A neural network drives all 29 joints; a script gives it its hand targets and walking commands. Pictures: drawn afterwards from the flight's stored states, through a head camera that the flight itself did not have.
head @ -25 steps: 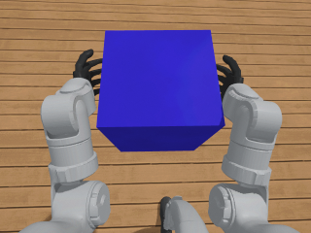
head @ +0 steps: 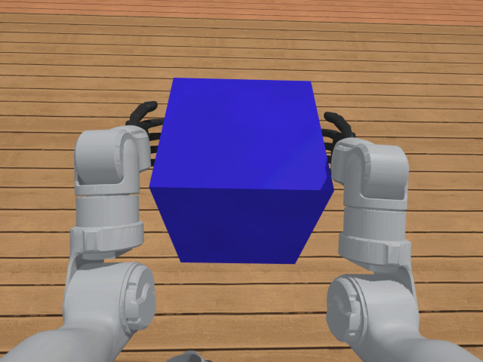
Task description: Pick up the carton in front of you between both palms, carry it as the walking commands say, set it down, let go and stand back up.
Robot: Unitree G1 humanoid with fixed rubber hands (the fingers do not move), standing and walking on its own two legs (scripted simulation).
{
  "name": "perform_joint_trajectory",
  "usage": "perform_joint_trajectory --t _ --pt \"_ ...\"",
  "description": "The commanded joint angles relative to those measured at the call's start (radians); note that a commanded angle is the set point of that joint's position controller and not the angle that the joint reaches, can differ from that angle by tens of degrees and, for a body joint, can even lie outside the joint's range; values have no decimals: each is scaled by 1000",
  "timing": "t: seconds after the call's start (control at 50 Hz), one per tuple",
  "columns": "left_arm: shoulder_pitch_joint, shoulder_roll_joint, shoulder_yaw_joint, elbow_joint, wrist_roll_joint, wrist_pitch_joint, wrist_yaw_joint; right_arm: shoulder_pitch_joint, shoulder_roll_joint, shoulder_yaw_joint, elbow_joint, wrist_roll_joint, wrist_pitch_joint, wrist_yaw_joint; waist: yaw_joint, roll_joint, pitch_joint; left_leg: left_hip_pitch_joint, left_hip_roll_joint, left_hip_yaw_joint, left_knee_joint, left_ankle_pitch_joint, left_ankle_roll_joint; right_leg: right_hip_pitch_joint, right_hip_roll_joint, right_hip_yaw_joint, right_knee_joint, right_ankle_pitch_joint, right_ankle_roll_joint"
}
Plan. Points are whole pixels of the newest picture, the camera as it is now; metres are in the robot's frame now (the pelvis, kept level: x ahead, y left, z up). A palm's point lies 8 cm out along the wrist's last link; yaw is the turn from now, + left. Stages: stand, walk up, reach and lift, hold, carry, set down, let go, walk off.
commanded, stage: carry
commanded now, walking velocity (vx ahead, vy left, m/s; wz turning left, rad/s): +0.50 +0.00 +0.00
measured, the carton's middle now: (240, 179) +0.39 -0.01 +0.09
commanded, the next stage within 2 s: none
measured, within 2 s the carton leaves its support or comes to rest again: neither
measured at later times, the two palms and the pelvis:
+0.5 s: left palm (160, 45) +0.65 +0.14 +0.18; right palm (307, 38) +0.68 -0.15 +0.19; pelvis +0.29 -0.04 +0.05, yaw +1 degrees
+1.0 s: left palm out of the picture +0.97 +0.12 +0.24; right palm out of the picture +0.93 -0.18 +0.24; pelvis +0.56 +0.00 +0.08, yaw -1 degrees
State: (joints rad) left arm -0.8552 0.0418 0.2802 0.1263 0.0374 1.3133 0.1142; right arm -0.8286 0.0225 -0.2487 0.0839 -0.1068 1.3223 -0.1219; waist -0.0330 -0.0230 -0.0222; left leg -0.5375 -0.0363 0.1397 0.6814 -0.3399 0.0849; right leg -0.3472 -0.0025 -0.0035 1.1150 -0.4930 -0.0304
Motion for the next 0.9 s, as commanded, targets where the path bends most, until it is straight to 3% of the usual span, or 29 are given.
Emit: perform_joint_trajectory --t 0.0,0.04,0.12,0.18,0.24,0.26,0.28,0.3,0.32,0.34,0.36,0.38,0.4,0.42,0.46,0.54,0.58,0.64,0.66,0.68,0.7,0.72,0.74,0.76,0.78,0.8,0.84,0.88 --pt "-702 -1086 -575 -69 -370 8 -219 -809 1057 627 -132 512 -15 221 -46 47 -504 754 330 -577 -216 449 197 -482 -5 44 337 29 -24" --pt "-685 -1067 -550 -102 -331 -1 -191 -902 1103 653 -208 577 -20 231 -30 59 -506 706 294 -485 -245 378 144 -458 -28 42 233 89 -28" --pt "-647 -1013 -547 -148 -274 -8 -149 -912 1085 653 -259 607 -21 235 -35 97 -510 710 298 -411 -274 362 169 -493 -28 -11 93 83 -17" --pt "-625 -979 -563 -147 -255 0 -138 -857 1044 644 -224 592 -11 236 -46 130 -470 670 277 -312 -290 419 155 -443 -37 -53 -142 139 -8" --pt "-607 -977 -585 -97 -261 9 -148 -790 1018 629 -137 555 -4 242 -38 180 -434 603 242 -196 -267 559 102 -274 16 -143 -369 187 -13" --pt "-607 -982 -591 -78 -271 10 -155 -774 1014 623 -108 542 -2 244 -24 190 -435 578 234 -157 -223 663 81 -181 50 -187 -432 182 -21" --pt "-598 -994 -595 -55 -281 10 -163 -764 1012 615 -82 531 -1 246 16 177 -462 531 216 -96 -113 812 52 -19 95 -243 -510 222 -33" --pt "-596 -1007 -594 -32 -292 8 -172 -738 1013 607 -51 518 -1 246 64 146 -534 429 191 -36 37 833 6 230 94 -236 -555 275 -60" --pt "-575 -1027 -592 -10 -305 6 -183 -741 1008 599 -38 504 -2 248 126 68 -606 242 170 -36 236 547 -37 484 -61 -14 -578 171 -95" --pt "-599 -1019 -587 2 -304 -8 -189 -745 1033 588 -28 497 0 253 121 -255 -669 -58 4 -54 503 62 -86 654 -323 558 -702 216 -253" --pt "-615 -1064 -607 -16 -338 -9 -198 -774 1027 586 -28 483 -5 250 127 -251 -607 -227 -27 -150 696 -169 -70 683 -338 667 -750 362 -302" --pt "-665 -1098 -632 -69 -377 -12 -208 -770 1041 575 -31 471 -10 243 127 -152 -554 -306 15 -180 792 -160 -48 661 -329 561 -685 512 -300" --pt "-718 -1139 -657 -118 -420 -18 -216 -758 1035 560 -46 454 -16 232 124 -24 -533 -323 42 -176 792 -135 -43 615 -308 465 -653 607 -269" --pt "-777 -1170 -676 -170 -459 -24 -222 -744 1032 549 -58 438 -22 220 115 7 -512 -320 63 -178 735 -98 -38 569 -284 405 -656 596 -231" --pt "-837 -1198 -702 -233 -513 -31 -229 -719 1013 533 -85 407 -33 194 98 -31 -521 -281 68 -166 638 -57 -37 534 -257 324 -690 502 -191" --pt "-824 -1163 -703 -271 -534 -30 -231 -679 950 537 -131 353 -40 157 104 -70 -500 -293 70 -112 429 -68 -45 520 -263 237 -731 499 -217" --pt "-794 -1130 -698 -261 -523 -22 -230 -675 920 549 -144 343 -35 149 109 -93 -477 -218 73 -87 257 -18 -45 469 -245 161 -737 521 -201" --pt "-731 -1086 -679 -188 -485 -5 -231 -659 895 566 -115 345 -18 152 94 -146 -443 -36 19 11 35 17 -41 392 -213 53 -720 612 -159" --pt "-711 -1075 -670 -157 -472 0 -232 -661 895 569 -99 352 -13 157 76 -145 -444 58 -16 56 -26 23 -32 364 -207 20 -672 705 -140" --pt "-703 -1069 -660 -128 -462 5 -232 -653 906 570 -69 360 -9 165 31 -111 -473 233 -56 103 -114 86 -18 307 -187 -43 -556 827 -105" --pt "-696 -1068 -650 -99 -450 10 -233 -639 907 564 -32 373 -7 173 -14 -59 -553 483 -41 68 -132 110 10 207 -152 -98 -394 833 -53" --pt "-700 -1057 -637 -80 -437 14 -236 -627 914 558 -9 382 -7 182 -61 62 -635 718 169 -281 -193 -89 75 -7 -107 -105 -160 533 2" --pt "-705 -1072 -627 -64 -427 19 -239 -650 914 560 1 383 -14 189 -59 344 -640 863 383 -753 -291 149 217 -306 59 -77 71 39 37" --pt "-720 -1080 -618 -47 -412 17 -235 -672 951 565 -13 413 -11 198 -57 277 -580 873 398 -776 -267 433 261 -436 61 8 262 -66 19" --pt "-703 -1087 -600 -37 -394 14 -229 -721 994 590 -54 455 -11 209 -58 176 -537 833 375 -644 -195 680 251 -486 30 23 330 -56 2" --pt "-694 -1085 -581 -40 -378 9 -221 -772 1035 610 -90 495 -13 219 -54 75 -525 802 351 -544 -164 744 208 -503 6 26 313 -22 -3" --pt "-681 -1080 -556 -66 -347 0 -198 -868 1088 631 -172 561 -22 230 -29 77 -522 746 310 -434 -192 669 138 -463 -25 29 186 39 -6" --pt "-677 -1065 -551 -104 -325 -4 -175 -910 1098 635 -222 591 -24 233 -19 111 -526 710 299 -375 -217 661 125 -411 -15 -5 66 42 2"
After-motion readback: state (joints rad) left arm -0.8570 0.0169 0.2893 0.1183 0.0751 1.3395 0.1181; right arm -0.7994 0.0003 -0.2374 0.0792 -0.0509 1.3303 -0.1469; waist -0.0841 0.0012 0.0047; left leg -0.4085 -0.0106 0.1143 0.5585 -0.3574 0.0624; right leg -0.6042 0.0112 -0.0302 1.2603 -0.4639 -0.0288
